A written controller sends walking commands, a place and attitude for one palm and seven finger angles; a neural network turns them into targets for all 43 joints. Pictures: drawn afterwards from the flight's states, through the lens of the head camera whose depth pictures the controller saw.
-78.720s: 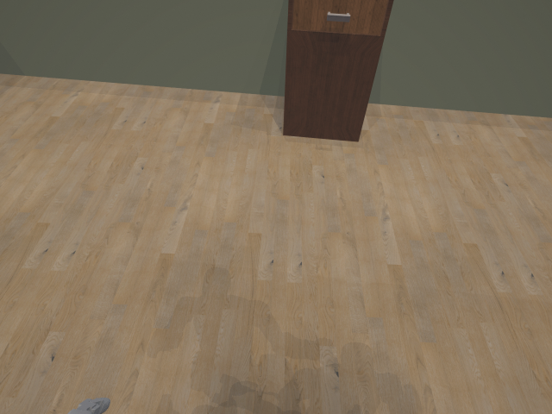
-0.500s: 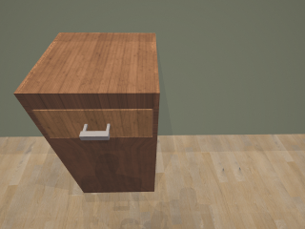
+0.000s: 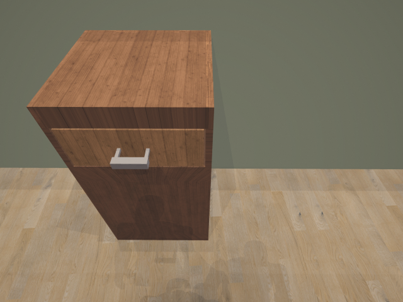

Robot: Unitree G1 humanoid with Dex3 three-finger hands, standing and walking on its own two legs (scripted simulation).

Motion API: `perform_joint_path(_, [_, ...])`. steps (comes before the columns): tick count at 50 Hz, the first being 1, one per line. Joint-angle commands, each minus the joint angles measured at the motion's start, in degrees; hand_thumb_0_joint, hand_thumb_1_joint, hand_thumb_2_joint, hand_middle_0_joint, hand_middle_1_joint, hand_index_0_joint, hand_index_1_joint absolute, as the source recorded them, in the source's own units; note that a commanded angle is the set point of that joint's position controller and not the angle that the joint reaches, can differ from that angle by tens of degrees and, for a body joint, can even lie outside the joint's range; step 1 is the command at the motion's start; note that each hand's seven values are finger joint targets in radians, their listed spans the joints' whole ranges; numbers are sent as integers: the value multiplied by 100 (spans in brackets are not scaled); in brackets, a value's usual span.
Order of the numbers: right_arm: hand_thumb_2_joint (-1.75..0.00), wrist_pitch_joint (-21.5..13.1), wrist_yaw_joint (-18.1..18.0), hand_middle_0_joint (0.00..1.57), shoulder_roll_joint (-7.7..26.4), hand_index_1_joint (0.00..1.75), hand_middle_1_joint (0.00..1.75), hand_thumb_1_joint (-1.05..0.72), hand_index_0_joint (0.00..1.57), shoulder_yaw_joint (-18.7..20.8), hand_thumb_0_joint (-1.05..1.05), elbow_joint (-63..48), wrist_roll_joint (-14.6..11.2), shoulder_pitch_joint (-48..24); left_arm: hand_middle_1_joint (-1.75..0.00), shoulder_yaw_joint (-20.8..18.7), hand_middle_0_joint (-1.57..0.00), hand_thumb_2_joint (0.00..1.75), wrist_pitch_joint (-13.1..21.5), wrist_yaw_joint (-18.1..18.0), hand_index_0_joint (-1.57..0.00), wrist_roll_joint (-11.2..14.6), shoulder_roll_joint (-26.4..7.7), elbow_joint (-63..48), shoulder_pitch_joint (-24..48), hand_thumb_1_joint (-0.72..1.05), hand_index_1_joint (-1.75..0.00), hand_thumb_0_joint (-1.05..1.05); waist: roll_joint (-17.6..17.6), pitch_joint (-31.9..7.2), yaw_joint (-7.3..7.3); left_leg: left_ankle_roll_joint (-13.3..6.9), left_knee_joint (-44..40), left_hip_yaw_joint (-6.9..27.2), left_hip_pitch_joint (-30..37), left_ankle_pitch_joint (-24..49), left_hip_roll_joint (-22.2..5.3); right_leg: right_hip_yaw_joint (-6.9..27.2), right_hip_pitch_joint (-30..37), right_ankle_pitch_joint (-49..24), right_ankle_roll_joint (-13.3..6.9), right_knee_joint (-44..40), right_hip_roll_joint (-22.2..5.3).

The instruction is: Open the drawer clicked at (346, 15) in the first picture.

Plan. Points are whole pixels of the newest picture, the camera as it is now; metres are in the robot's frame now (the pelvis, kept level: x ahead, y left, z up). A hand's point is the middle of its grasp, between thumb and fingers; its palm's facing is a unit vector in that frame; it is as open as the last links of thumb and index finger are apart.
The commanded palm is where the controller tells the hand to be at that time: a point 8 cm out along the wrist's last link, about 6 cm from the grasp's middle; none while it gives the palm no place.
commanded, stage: come to a stop and stand still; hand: left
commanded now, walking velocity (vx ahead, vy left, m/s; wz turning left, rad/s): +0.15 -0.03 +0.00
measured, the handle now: (131, 157) +0.50 +0.23 -0.06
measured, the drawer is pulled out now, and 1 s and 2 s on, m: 0.00 0.00 0.00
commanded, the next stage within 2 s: look again from close up in 1.98 s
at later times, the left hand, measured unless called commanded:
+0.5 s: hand out of the picture +0.06 +0.17 -0.17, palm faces +0.05 -0.98 -0.20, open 7.4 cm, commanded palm none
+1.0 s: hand out of the picture +0.06 +0.23 -0.17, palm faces +0.02 -0.97 -0.22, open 7.4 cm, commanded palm none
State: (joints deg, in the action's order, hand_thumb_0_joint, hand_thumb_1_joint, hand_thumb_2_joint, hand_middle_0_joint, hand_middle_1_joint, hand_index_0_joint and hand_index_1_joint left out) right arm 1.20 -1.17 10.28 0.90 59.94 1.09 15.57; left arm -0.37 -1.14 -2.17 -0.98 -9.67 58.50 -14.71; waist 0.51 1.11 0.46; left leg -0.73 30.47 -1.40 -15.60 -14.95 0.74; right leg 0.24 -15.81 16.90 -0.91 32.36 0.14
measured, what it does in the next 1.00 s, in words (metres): shifts its weight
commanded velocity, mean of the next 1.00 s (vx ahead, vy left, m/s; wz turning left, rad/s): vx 0.01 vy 0.00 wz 0.00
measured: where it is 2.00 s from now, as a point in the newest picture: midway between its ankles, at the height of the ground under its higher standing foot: outside the picture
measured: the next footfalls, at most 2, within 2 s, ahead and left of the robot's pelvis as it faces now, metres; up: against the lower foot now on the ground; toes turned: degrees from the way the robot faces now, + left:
none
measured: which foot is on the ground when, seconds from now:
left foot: down 0.00-1.00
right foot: down 0.00-1.00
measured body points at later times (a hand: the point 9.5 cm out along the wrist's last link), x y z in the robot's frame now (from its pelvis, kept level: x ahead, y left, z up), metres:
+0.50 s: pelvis +0.06 +0.00 +0.00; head +0.07 +0.01 +0.45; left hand +0.05 +0.22 -0.16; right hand +0.10 -0.23 -0.15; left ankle +0.01 +0.11 -0.73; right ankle +0.01 -0.11 -0.73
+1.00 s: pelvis +0.03 +0.05 +0.01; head +0.03 +0.05 +0.46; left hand +0.06 +0.28 -0.15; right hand +0.06 -0.20 -0.14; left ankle +0.01 +0.11 -0.73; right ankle +0.01 -0.11 -0.73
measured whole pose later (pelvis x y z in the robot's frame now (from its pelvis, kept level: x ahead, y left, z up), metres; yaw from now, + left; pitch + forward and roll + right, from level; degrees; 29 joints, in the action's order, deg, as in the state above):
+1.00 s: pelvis +0.03 +0.05 +0.01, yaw +0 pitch -2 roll +0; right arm -0.4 -1.5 10.8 -0.5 62.2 0.5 14.0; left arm 0.7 -0.3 -2.8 -0.6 -11.3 59.1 -16.5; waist -0.8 0.7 -0.2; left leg -4.3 25.2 -2.1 -7.5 -15.6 3.6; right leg 1.7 -6.5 15.4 3.0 24.1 -2.3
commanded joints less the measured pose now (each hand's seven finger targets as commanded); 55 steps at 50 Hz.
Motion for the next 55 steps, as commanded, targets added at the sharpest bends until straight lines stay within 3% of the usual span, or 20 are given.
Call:
perform_joint_path(1, [-90, -136, 32, 20, 521, 30, 30, -90, 20, 43, 0, -35, 85, 596, -30, -125, -20, 90, 71, 77, -20, -50, -532, -223, -270, 90, -30, 0, -2, 566, -12, -271, -1364, 949, -301, -1984, -616, 513, -535, 1845, -148, -948, -228])
perform_joint_path(4, [-90, -193, -3, 20, 669, 30, 30, -90, 20, 56, 0, -9, 59, 500, -30, -90, -20, 90, 108, 135, -20, -67, -304, -99, -492, 90, -30, 0, 503, 607, -99, -494, -1925, 1458, -533, -2351, -989, 13, -156, 791, -112, -213, 9])
perform_joint_path(5, [-90, -209, -15, 20, 682, 30, 30, -90, 20, 58, 0, -25, 45, 482, -30, -74, -20, 90, 127, 139, -20, -71, -236, -72, -556, 90, -30, 0, 530, 580, -126, -543, -1970, 1512, -584, -2290, -1058, -36, -43, 572, -102, -129, 21])
perform_joint_path(8, [-90, -253, -38, 20, 582, 30, 30, -90, 20, 9, 0, -26, 13, 364, -30, -44, -20, 90, 194, 126, -20, -42, -240, 81, -810, 90, -30, 0, 378, 551, -227, -419, -1643, 1124, -685, -1666, -805, 294, 364, 275, -124, -655, -165])
perform_joint_path(9, [-90, -139, 26, 20, 885, 30, 30, -90, 20, 112, 0, -494, 69, 144, -30, 35, -20, 90, 240, 107, -20, -139, -1065, -258, -707, 90, -30, 0, 230, 1024, -100, -161, -1148, 628, -1070, -1685, -352, 106, 239, 1046, -167, -634, -35])
perform_joint_path(10, [-90, -179, 23, 20, 743, 30, 30, -90, 20, 59, 0, -713, 112, -118, -30, -52, -20, 90, 204, 43, -20, -83, -753, -194, -1006, 90, -30, 0, 33, 417, -299, -121, -479, 473, -1113, -1771, -369, 492, 150, 1452, -152, -856, -394])
perform_joint_path(11, [-90, -152, 14, 20, 438, 30, 30, -90, 20, 29, 0, -777, 69, 46, -30, -49, -20, 90, 281, 1, -20, -46, -839, -240, -999, 90, -30, 0, -376, -90, -121, -47, 278, 352, -699, -914, -50, 1350, 153, 1528, -342, -1371, -835])
perform_joint_path(12, [-90, -159, 12, 20, 320, 30, 30, -90, 20, 11, 0, -703, 38, 280, -30, -81, -20, 90, 361, -18, -20, -6, -886, -287, -792, 90, -30, 0, -755, -194, 35, -10, 576, 303, -517, -444, -70, 1769, 11, 1466, -481, -1723, -1207])
perform_joint_path(13, [-90, -200, 13, 20, 309, 30, 30, -90, 20, 4, 0, -655, 21, 386, -30, -76, -20, 90, 435, -33, -20, 0, -827, -320, -629, 90, -30, 0, -764, -131, 107, -18, 537, 378, -315, -78, -162, 1668, -75, 575, -551, -1707, -1231])
perform_joint_path(15, [-90, -250, 3, 20, 273, 30, 30, -90, 20, -50, 0, -516, 9, 596, -30, -29, -20, 90, 477, -53, -20, 22, -676, -273, -583, 90, -30, 0, -758, -117, 185, -69, 107, 347, 53, 354, -238, 1028, 101, -1215, -442, -1224, -945])
perform_joint_path(17, [-90, -332, -54, 20, 392, 30, 30, -90, 20, -31, 0, -394, -37, 574, -30, -44, -20, 90, 477, -79, -20, 50, -629, -143, -851, 90, -30, 0, -111, -283, 54, -128, -142, 500, 290, 1477, -397, 548, 657, -2847, -240, -625, -660])
perform_joint_path(19, [-90, -342, -94, 20, 438, 30, 30, -90, 20, -31, 0, -337, -39, 552, -30, -26, -20, 90, 437, -114, -20, 49, -608, -85, -1140, 90, -30, 0, -63, -476, -39, -150, 46, 391, 479, 2428, -462, 446, 984, -3794, -182, -397, -602])
perform_joint_path(20, [-90, -323, -110, 20, 490, 30, 30, -90, 20, -6, 0, -322, -47, 509, -30, -36, -20, 90, 415, -127, -20, 63, -625, -72, -1134, 90, -30, 0, -127, -375, -25, -140, 54, 369, 463, 2371, -465, 409, 994, -3869, -175, -381, -627])
perform_joint_path(26, [-90, -266, -133, 20, 613, 30, 30, -90, 20, 60, 0, -327, -41, 201, -30, -66, -20, 90, 314, -144, -20, 46, -658, -209, -972, 90, -30, 0, -155, -193, -25, -150, -105, 355, 601, 2469, -504, 373, 937, -3546, -140, -400, -605])
perform_joint_path(29, [-90, -267, -129, 20, 651, 30, 30, -90, 20, 75, 0, -311, -39, 76, -30, -73, -20, 90, 277, -147, -20, 35, -685, -272, -856, 90, -30, 0, 3, -262, -40, -161, -189, 374, 713, 2789, -531, 346, 1000, -3290, -108, -419, -581])
perform_joint_path(39, [-90, -264, -88, 20, 791, 30, 30, -90, 20, 49, 0, -230, -31, -199, -30, -59, -20, 90, 193, -110, -20, 36, -771, -307, -551, 90, -30, 0, -49, -70, -86, -173, -635, 497, 741, 2482, -580, 310, 978, -2207, 19, -748, -569])
perform_joint_path(50, [-90, -277, -58, 20, 777, 30, 30, -90, 20, -12, 0, 67, -55, 13, -30, -4, -20, 90, 126, -72, -20, 37, -662, -45, -542, 90, -30, 0, -3, 264, -103, -168, -1263, 698, 501, 1328, -602, 245, 887, -970, 142, -1057, -561])
perform_joint_path(55, [-90, -266, -59, 20, 732, 30, 30, -90, 20, -2, 0, 198, -67, 172, -30, 16, -20, 90, 109, -64, -20, 16, -527, 129, -653, 90, -30, 0, 60, 496, -107, -159, -1659, 877, 254, 313, -660, 180, 790, -671, 180, -1095, -548])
